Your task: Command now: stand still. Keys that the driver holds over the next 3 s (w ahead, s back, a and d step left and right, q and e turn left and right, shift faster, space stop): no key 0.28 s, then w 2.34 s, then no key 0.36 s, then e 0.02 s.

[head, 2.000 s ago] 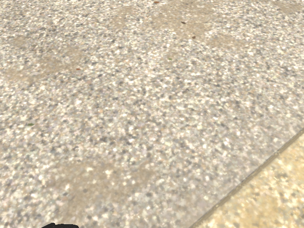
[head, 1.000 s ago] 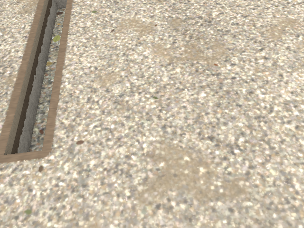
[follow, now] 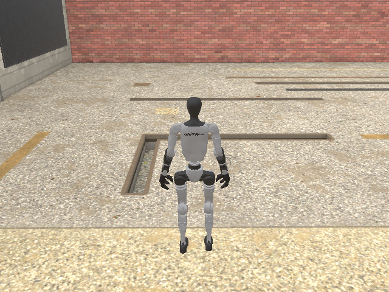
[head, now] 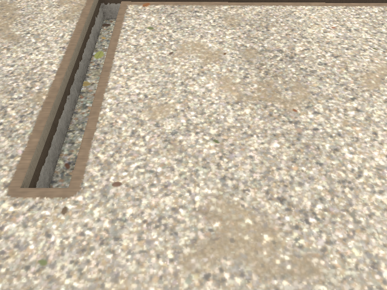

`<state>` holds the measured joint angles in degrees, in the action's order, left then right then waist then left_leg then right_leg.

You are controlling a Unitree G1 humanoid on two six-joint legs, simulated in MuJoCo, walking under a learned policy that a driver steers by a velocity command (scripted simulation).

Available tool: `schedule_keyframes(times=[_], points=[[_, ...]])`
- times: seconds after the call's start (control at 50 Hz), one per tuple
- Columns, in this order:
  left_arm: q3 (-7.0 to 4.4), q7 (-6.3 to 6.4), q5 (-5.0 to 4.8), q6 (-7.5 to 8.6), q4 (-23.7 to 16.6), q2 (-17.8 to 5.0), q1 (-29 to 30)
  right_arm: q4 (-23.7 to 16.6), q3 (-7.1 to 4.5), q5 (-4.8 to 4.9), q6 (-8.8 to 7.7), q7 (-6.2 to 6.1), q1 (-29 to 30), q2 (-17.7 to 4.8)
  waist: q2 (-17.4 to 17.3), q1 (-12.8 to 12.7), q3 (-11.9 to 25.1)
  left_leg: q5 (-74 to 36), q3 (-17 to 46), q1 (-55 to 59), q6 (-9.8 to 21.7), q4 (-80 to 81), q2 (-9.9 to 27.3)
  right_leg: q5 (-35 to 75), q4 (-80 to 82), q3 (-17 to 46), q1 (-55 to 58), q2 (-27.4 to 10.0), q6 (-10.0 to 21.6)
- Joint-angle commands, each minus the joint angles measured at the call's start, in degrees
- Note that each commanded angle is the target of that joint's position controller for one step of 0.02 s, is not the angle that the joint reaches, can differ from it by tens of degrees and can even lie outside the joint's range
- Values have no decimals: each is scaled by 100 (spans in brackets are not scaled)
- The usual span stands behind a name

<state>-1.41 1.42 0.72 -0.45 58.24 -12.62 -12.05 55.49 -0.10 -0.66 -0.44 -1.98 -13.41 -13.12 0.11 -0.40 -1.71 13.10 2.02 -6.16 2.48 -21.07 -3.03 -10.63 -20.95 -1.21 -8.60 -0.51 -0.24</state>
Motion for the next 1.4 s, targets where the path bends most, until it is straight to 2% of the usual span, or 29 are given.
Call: schedule_keyframes(times=[0.02,0.28,0.34,0.4,0.44,0.5,0.54,0.56,0.58,0.6,0.62,0.64,0.68,0.78,0.86,0.92,0.96,1.0,1.02,1.04,1.06,1.08,1.1,1.12,1.16,1.2,1.24,1.3,1.4], points=[[-90,32,0,41,2,-555,-103,-64,-102,2,-55,-32,-79,-572,-33,-17,0,-809,626,-447,103,469,701,698,230,508,311,-488,161],[-2,77,-1,36,515,-380,-214,456,-41,6,-44,-66,-276,-399,-12,6,-89,-796,571,-398,106,475,698,649,243,506,202,-481,169],[-39,59,38,-1,534,-411,-293,525,-138,-19,18,-56,-413,-597,-229,41,-118,1563,688,-564,320,552,556,-1227,-201,209,-91,-91,279],[-2,-39,145,12,291,-168,23,596,-267,-27,79,-23,-871,-777,-719,283,-808,3585,1840,-624,864,1155,1266,-1886,-1261,-147,-1451,218,336],[15,-101,188,132,80,-120,241,639,-321,-51,26,-13,-998,-772,-846,334,-948,3332,2481,-527,1206,1487,1839,-1337,-1905,-155,-1853,-26,376],[-47,-192,96,324,-63,-249,95,562,-382,-65,-107,28,-734,-806,-673,102,-712,2303,2029,-365,1152,1274,1745,-1356,-1518,-102,-1603,-137,475],[-68,-178,24,404,215,-103,-760,432,-381,20,-149,61,-268,-693,-483,-371,-561,1873,1260,-1362,841,725,1223,-613,-433,-388,189,177,520],[-138,-132,40,433,425,-251,-1375,327,-341,-10,-193,73,-104,-528,-81,-588,-423,1609,832,-2081,655,6,877,-714,-96,-25,1254,43,537],[-273,-68,114,477,522,-773,-2111,135,-211,-3,-256,119,78,-92,1215,-870,-121,1341,-105,-2896,341,-1823,156,-2239,983,2018,2003,-1281,791],[-375,-80,37,414,701,-1152,-2600,-36,-252,-123,-276,157,189,-252,1571,-853,-228,1842,-422,-3676,278,-3045,-124,-3181,1567,3660,1943,-2147,1240],[-292,-78,57,387,559,-810,-2035,-29,-312,-228,-279,207,276,-495,657,-491,-657,1434,-96,-3785,324,-3778,296,-3240,1514,3441,1388,-2091,1294],[-248,-107,63,430,380,-631,-1565,49,-277,-184,-303,281,182,-324,331,-268,-782,878,-18,-3757,340,-3982,497,-2724,1500,2925,1037,-1840,1204],[-153,-111,22,540,269,-366,-1272,212,-277,-147,-343,378,-110,-223,277,20,-620,176,-73,-3387,243,-3907,706,-1323,1555,1962,873,-1398,996],[-41,-84,13,651,528,-232,-1928,-10,-273,-150,-201,402,528,-165,420,-48,-460,-335,-537,-3654,-8,-3759,644,1766,1253,834,1131,-1042,974],[25,-52,30,653,546,-208,-2038,-427,-172,-79,-188,399,1554,-17,507,-196,-676,-724,-856,-3363,-48,-2425,460,2689,1267,455,878,-870,960],[18,-18,38,664,604,-318,-2121,-598,-135,-34,-194,374,1855,-27,614,-214,-707,-861,-1031,-2754,152,-1565,287,3327,1230,338,950,-976,966],[-3,-5,39,682,600,-419,-1960,-579,-190,-31,-219,310,1534,-172,625,25,-507,-730,-1053,-2138,399,-1313,104,4610,763,226,1169,-1081,916],[-52,14,48,660,573,-559,-1781,-210,-332,-18,-294,225,299,-426,618,555,165,-498,-992,-947,640,-1112,-155,5662,-654,125,1374,-1088,819],[-68,5,14,634,542,-604,-1664,83,-420,-51,-344,175,-608,-546,518,953,595,-716,-868,173,764,-699,-51,5078,-1792,13,950,-952,747],[-14,-32,-10,626,406,-385,-1756,249,-553,-198,-371,123,-1474,-980,2,1149,1209,290,458,1477,1009,-592,1139,3012,-3465,-144,-135,-667,707],[66,-121,-160,590,361,289,-2498,212,-634,-265,-342,165,-1495,-1346,-1223,627,1771,677,3595,2685,1975,128,2775,-1953,-5728,-140,-2162,499,508],[-86,-110,-30,562,307,-329,-1890,188,-613,-22,-299,228,-1004,-1090,-350,628,1323,1585,3825,2087,1858,705,2463,-1575,-6037,511,-2710,245,643],[-125,-132,2,587,60,-388,-1261,73,-511,31,-325,237,-351,-742,-273,406,402,1536,2831,1157,1628,890,2301,-945,-5767,461,-2907,-64,679],[-131,-144,22,614,2,-325,-1005,60,-426,2,-389,259,-91,-404,15,256,21,747,2234,427,1454,1079,2059,-603,-5439,440,-2662,-241,680],[-125,-190,136,488,41,-96,-1144,228,-294,-22,-492,211,-170,-37,-55,-99,-114,-357,1297,-362,1148,1201,1629,-484,-4930,429,-2021,-435,566],[-119,-238,158,372,4,52,-1134,368,-273,-20,-584,178,-496,-96,-132,-200,-133,-1041,889,-501,1105,1253,1491,-476,-4612,309,-1950,-461,453],[-133,-269,171,288,-178,-2,-706,434,-291,-15,-618,167,-726,-293,-201,-203,-274,-1225,601,-498,1089,1387,1407,-202,-4244,166,-2321,-545,350],[-131,-303,139,259,-514,-100,192,463,-258,-2,-601,174,-1054,-320,-224,-17,-458,-1626,337,-272,987,1510,1265,454,-3406,-37,-2847,-614,211],[-46,-320,39,297,-870,-6,1245,580,-213,2,-593,148,-1620,-310,-348,314,-450,-2628,8,340,767,1364,1171,1142,-1871,-379,-2680,-346,204]])
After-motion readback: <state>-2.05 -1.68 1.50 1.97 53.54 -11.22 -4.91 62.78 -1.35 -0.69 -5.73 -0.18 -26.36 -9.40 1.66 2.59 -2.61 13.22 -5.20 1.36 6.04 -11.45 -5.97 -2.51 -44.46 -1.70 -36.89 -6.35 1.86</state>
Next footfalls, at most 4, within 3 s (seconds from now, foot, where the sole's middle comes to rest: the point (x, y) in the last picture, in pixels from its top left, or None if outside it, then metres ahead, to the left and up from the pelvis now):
1.04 left None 0.44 0.03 -0.78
1.58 right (238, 231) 0.76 -0.14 -0.78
2.12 left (193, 168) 1.06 0.04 -0.78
2.68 right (230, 121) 1.36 -0.14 -0.78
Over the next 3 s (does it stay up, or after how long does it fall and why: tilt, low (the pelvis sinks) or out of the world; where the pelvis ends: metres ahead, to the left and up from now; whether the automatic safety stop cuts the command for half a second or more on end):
stays up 1.29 -0.08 0.00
